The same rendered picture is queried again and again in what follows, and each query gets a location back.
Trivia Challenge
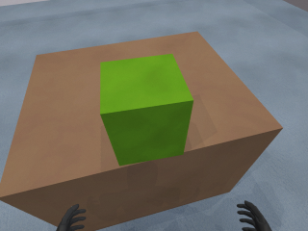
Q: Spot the robot right hand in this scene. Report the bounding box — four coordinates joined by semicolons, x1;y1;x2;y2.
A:
237;200;272;231

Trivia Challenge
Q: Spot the robot left hand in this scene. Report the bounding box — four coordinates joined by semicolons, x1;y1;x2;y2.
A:
56;204;86;231

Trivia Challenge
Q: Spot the carton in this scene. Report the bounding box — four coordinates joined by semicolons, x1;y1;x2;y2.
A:
100;54;193;166

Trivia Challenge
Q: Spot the pedestal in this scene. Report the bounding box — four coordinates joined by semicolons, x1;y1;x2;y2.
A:
0;31;283;231

